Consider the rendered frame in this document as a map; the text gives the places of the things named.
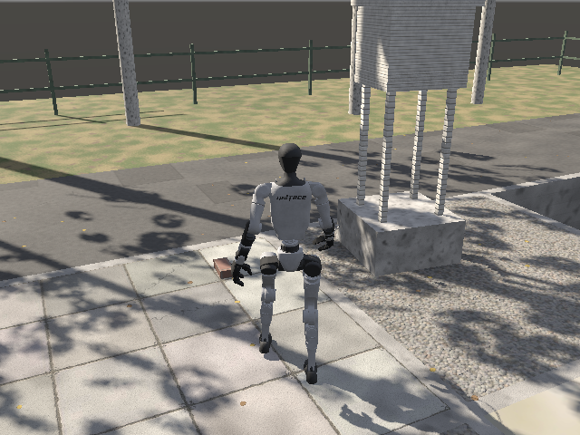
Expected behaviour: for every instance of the robot right upper arm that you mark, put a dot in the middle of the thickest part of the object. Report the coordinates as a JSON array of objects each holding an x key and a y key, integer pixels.
[{"x": 322, "y": 203}]

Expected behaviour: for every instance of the robot left forearm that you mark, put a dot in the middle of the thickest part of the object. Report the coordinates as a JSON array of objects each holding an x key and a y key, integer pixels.
[{"x": 244, "y": 246}]

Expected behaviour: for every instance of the robot right shin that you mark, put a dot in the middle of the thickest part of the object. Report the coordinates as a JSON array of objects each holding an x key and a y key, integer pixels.
[{"x": 311, "y": 340}]

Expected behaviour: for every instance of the robot right hand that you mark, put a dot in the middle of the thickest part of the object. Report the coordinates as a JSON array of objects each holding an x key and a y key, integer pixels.
[{"x": 321, "y": 239}]

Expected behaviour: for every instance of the humanoid robot head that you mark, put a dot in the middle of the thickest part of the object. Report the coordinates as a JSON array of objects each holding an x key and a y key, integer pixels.
[{"x": 289, "y": 156}]

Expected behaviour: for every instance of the robot left upper arm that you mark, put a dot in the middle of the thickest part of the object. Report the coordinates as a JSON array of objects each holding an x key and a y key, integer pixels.
[{"x": 257, "y": 207}]

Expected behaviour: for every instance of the robot right forearm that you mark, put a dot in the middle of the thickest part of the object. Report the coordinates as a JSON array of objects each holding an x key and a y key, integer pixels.
[{"x": 329, "y": 232}]

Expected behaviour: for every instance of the robot left hand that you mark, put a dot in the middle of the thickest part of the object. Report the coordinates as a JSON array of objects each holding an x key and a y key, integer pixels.
[{"x": 235, "y": 268}]

